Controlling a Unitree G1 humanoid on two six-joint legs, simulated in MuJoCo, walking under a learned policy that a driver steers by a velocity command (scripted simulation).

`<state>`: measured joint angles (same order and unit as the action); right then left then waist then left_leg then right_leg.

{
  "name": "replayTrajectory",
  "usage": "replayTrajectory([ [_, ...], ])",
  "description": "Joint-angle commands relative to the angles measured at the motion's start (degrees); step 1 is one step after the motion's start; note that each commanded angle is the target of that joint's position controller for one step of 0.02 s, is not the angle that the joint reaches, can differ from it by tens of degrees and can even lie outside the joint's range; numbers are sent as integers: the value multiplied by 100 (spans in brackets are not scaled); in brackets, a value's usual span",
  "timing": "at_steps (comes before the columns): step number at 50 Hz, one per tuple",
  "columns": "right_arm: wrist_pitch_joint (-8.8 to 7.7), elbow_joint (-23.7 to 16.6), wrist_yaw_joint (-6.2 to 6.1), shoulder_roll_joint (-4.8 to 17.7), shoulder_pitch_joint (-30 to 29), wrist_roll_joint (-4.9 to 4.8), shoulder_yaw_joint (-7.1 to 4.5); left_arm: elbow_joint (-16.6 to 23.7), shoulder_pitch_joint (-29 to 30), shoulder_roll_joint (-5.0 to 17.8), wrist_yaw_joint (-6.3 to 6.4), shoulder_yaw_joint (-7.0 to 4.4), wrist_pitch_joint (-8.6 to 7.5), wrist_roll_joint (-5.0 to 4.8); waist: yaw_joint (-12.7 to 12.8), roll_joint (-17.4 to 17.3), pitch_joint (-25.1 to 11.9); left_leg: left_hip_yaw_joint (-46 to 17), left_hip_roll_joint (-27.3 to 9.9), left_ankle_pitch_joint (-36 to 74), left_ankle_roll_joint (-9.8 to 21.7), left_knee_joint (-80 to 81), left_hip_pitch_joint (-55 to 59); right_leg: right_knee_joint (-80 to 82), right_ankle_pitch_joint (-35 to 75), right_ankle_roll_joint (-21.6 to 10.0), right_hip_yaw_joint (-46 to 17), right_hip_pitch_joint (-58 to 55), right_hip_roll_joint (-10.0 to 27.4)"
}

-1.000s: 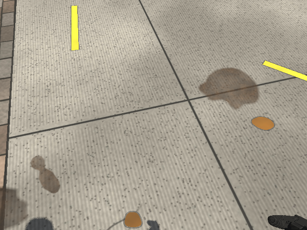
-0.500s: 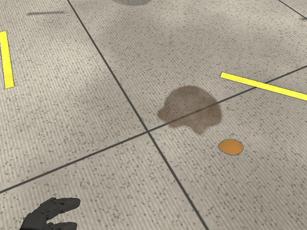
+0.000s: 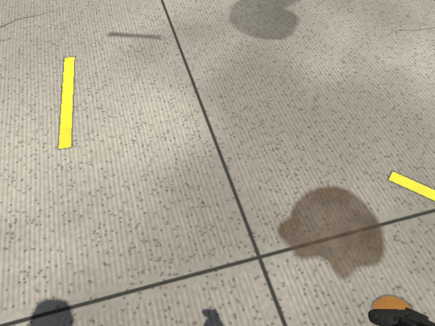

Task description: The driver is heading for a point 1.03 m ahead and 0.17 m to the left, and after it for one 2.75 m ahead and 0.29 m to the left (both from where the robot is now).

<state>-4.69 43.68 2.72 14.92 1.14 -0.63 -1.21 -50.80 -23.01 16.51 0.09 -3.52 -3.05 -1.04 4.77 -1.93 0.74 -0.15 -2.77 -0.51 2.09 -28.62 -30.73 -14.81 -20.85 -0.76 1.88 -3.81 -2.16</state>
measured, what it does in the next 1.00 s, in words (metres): walks ahead: left foot, then right foot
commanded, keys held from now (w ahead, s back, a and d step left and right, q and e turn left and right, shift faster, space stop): w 0.58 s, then w+q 0.42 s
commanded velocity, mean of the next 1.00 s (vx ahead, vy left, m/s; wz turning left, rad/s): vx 0.50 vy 0.00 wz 0.13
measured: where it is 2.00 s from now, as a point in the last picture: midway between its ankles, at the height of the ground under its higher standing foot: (206, 152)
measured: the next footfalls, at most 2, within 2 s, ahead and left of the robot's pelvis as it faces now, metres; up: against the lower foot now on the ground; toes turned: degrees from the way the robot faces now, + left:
left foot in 0.02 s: +0.19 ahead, +0.12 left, +0.00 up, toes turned +2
right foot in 0.56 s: +0.48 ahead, -0.13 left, +0.00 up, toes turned -2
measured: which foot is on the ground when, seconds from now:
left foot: up 0.00-0.00, down 0.02-0.58, up 0.60-1.00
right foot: down 0.00-0.04, up 0.06-0.54, down 0.56-1.00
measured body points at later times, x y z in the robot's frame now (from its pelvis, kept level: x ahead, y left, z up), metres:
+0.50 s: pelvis +0.27 +0.00 +0.01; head +0.30 +0.00 +0.46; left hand +0.49 +0.23 -0.08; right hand +0.26 -0.28 -0.13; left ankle +0.15 +0.12 -0.73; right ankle +0.44 -0.13 -0.71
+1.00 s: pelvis +0.54 -0.03 +0.01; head +0.56 -0.02 +0.46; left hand +0.52 +0.25 -0.13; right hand +0.75 -0.25 -0.10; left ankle +0.70 +0.14 -0.69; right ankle +0.44 -0.13 -0.73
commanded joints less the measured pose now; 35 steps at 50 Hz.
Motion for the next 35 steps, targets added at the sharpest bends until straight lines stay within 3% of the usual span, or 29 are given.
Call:
replayTrajectory([
  [1,-96,7,-46,1064,1095,18,-404,236,156,917,69,-183,43,20,-941,563,-704,207,203,-193,391,142,1883,-1612,4553,-615,-396,334,1255],
  [2,-73,198,-108,1497,2128,76,-522,390,82,652,93,-56,34,156,-1262,-106,-1607,-1007,-865,92,770,-92,3651,-3422,2961,-404,-126,1511,882],
  [3,-31,325,-81,1778,2331,46,-585,412,-644,-30,20,129,-92,116,-850,-1636,-2210,-3679,-1936,-1289,1660,590,5368,-5210,-943,-47,-274,3788,-167],
  [4,-26,260,-78,1196,2258,-38,-429,349,-222,610,-9,-2,-207,1,-1122,-952,-1945,-3915,-1814,-2098,1487,1013,5213,-5803,-1289,-111,-958,4433,98],
  [5,-34,196,-101,1020,1852,-17,-368,523,322,847,-36,-79,-282,-132,-1069,-680,-1134,-3101,-1650,-1965,1253,1148,4505,-5827,-776,-182,-834,4776,371],
  [6,-38,124,-110,949,1468,31,-344,579,613,787,-7,-64,-305,-113,-905,-225,-700,-2534,-1449,-1408,1148,1282,3729,-5589,-249,-169,-655,4619,657],
  [7,-46,94,-103,796,1215,74,-307,596,764,742,15,-89,-290,-20,-765,-109,-369,-2111,-1268,-868,1126,1453,3085,-5264,74,-126,-605,4433,820],
  [8,-68,85,-102,691,1098,140,-271,572,646,664,14,-97,-240,9,-576,-267,-336,-1833,-1141,-520,1096,1601,2683,-5098,300,-104,-653,4068,957],
  [11,-138,186,-106,752,1109,81,-297,548,592,391,32,-53,-83,43,-412,-256,-192,-1309,-1045,-60,1212,2001,2173,-4597,568,46,-567,3866,1052],
  [14,-120,316,-186,924,1294,69,-347,721,1159,337,32,-26,-67,93,-515,-124,28,-904,-962,173,1180,2197,2184,-3648,1437,181,-522,4194,1077],
  [18,-68,486,-249,1027,1607,8,-363,877,1921,200,-53,45,-140,64,-776,-118,182,-382,-733,148,956,2238,2218,-2266,2536,180,-288,3850,841],
  [21,-1,679,-259,1082,1943,-37,-382,1030,2389,237,-132,61,-173,15,-932,-125,299,-408,-931,49,934,2097,2658,-1788,2583,118,-272,3858,732],
  [23,63,765,-279,1116,2006,-60,-407,1121,2542,318,-193,47,-198,6,-898,-160,341,-472,-1127,196,863,1890,3064,-1562,2274,-14,-331,3926,704],
  [25,124,801,-306,1182,1959,-70,-442,1106,2388,445,-233,8,-221,12,-734,-236,238,-512,-1250,698,761,1574,3351,-1425,1848,-166,-277,3634,617],
  [26,154,789,-318,1219,1852,-74,-453,1017,2055,552,-233,-48,-232,22,-515,-286,47,-428,-1187,1458,679,1179,3383,-1326,1704,-265,-138,3115,476],
  [27,188,773,-327,1144,1784,-66,-424,778,1324,744,-204,-167,-232,45,-145,-214,-396,-211,-926,2198,544,317,3231,-1219,1716,-412,30,2096,303],
  [28,198,681,-341,901,1837,22,-317,519,320,1081,-153,-301,-220,83,223,106,-1180,33,-612,1571,353,-1111,2429,-1442,1842,-682,-465,485,784],
  [29,87,543,-292,276,2478,82,-118,402,-234,1704,-122,-446,-171,139,37,1501,-1952,302,357,-889,-95,-3369,68,-1126,1014,-1603,-3013,-1696,2190],
  [30,-42,661,-259,475,2383,0,-147,395,-321,1229,-141,-318,-157,71,183,1607,-2240,-538,540,-3299,-82,-4251,-785,-311,134,-1781,-4330,-1889,2495],
  [31,-117,539,-223,954,1889,-194,-286,453,113,936,-129,-212,-178,69,166,1144,-1313,-716,213,-3017,35,-4603,-1288,-199,-172,-1455,-3535,-1167,2341],
  [32,-133,462,-235,963,1548,-233,-292,533,542,766,-115,-160,-191,93,14,834,-791,-572,-108,-2463,88,-4403,-1240,-71,75,-1235,-2747,-363,2131],
  [33,-100,455,-268,905,1399,-171,-312,546,887,569,-123,-105,-214,117,-146,658,-384,-512,-302,-2034,60,-4042,-1046,156,464,-1114,-2182,353,1911],
  [35,73,559,-301,721,1631,-123,-343,513,1199,373,-137,-59,-302,190,-445,870,-176,-587,-507,-1512,2,-3672,-400,521,1070,-949,-1414,1131,1632],
])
